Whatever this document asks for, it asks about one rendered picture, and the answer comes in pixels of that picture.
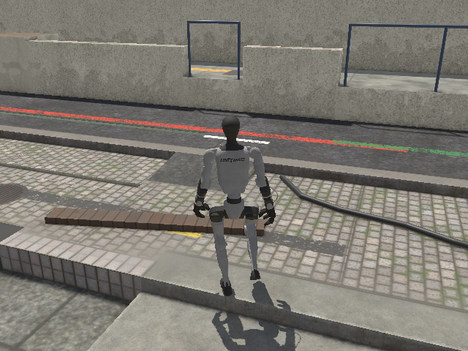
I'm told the robot right hand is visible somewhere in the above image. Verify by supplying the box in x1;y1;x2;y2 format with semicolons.
259;207;276;226

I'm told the left robot thigh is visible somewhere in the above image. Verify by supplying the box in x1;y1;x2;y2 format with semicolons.
209;203;227;250

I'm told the robot right forearm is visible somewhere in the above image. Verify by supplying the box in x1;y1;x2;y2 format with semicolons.
260;176;274;210

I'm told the robot right foot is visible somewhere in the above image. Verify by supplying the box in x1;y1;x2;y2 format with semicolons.
250;269;261;280

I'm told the left robot upper arm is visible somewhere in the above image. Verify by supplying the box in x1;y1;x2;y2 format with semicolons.
200;148;217;189

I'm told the robot left forearm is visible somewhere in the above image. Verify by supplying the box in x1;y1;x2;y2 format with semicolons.
195;179;208;206

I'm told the robot left hand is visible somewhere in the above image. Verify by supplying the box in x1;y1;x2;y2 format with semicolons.
193;203;210;218

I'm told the right robot upper arm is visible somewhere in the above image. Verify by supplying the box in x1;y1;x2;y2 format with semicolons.
247;146;267;187

